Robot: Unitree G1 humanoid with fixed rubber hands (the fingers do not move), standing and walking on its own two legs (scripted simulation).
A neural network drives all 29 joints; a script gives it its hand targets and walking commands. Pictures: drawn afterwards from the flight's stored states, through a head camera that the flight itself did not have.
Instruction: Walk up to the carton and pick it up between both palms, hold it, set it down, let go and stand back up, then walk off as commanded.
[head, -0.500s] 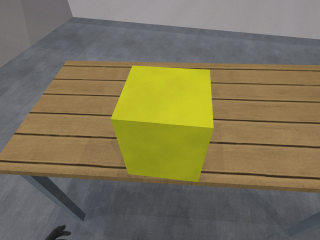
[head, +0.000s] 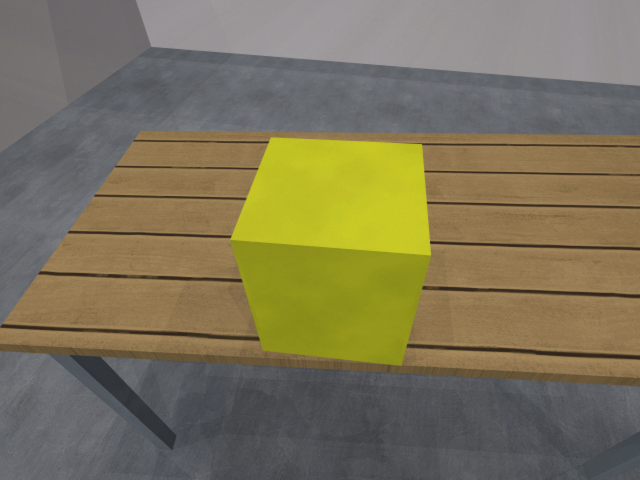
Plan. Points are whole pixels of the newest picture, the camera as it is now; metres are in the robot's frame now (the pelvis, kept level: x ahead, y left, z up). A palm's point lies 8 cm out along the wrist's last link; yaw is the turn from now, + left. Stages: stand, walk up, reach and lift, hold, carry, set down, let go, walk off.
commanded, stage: walk up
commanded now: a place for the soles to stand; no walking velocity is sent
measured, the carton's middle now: (337, 253) +0.42 +0.01 +0.05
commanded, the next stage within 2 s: reach and lift in 0.46 s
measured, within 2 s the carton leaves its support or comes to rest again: neither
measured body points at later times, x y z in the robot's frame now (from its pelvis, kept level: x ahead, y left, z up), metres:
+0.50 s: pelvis +0.00 +0.00 +0.00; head +0.00 -0.01 +0.45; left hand +0.09 +0.32 -0.11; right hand +0.11 -0.30 -0.12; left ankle -0.02 +0.09 -0.74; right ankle +0.04 -0.11 -0.74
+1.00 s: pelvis -0.02 +0.00 +0.00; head -0.01 +0.03 +0.45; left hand +0.15 +0.26 -0.09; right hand +0.14 -0.30 -0.06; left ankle -0.02 +0.09 -0.74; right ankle +0.04 -0.11 -0.74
